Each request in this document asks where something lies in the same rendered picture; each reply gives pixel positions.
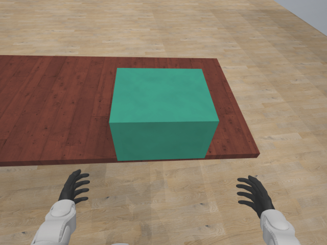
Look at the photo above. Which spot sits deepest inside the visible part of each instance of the right robot hand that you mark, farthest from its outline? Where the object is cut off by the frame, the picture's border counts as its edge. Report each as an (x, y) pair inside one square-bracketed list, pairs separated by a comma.
[(261, 199)]

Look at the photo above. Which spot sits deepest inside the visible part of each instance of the carton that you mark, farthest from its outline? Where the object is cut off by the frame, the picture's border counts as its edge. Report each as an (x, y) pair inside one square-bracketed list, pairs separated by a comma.
[(161, 113)]

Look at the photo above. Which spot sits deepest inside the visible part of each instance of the table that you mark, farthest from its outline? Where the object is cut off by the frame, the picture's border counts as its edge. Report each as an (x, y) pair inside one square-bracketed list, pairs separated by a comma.
[(55, 109)]

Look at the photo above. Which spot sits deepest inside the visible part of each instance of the right robot forearm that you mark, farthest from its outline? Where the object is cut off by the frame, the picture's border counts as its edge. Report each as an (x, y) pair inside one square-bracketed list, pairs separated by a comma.
[(276, 229)]

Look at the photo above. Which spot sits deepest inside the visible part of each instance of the left robot hand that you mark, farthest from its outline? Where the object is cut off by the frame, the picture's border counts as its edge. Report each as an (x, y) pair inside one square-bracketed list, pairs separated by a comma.
[(69, 192)]

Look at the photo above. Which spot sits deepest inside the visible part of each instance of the left robot forearm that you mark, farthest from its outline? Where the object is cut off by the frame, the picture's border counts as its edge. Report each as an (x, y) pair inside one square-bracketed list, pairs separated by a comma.
[(59, 224)]

